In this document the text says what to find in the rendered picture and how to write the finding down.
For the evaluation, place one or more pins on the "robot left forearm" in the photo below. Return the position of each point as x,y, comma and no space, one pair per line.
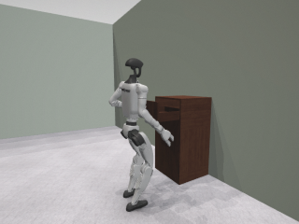
119,105

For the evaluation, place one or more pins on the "robot right shin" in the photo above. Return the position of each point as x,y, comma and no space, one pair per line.
141,184

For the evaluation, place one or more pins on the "cabinet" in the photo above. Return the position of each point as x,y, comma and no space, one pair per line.
187,158

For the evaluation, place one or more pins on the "right robot hand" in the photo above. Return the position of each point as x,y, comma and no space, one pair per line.
166,135

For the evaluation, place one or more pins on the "robot left upper arm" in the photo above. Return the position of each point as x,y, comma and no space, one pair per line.
117,94

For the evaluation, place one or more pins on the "robot right forearm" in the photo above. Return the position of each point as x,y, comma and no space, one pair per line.
152,122

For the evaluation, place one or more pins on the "drawer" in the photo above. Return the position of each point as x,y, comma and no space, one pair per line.
162,113

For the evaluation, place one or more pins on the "robot right upper arm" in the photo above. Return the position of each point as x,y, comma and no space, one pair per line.
142,92

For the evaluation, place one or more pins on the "humanoid robot torso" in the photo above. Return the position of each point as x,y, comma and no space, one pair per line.
129,106

